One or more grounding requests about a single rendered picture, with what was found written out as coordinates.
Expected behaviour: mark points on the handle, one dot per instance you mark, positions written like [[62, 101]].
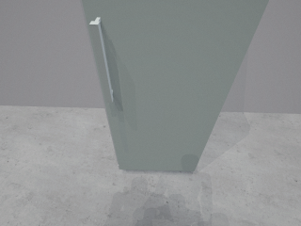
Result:
[[97, 37]]

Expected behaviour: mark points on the fridge door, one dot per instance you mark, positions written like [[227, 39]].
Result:
[[171, 65]]

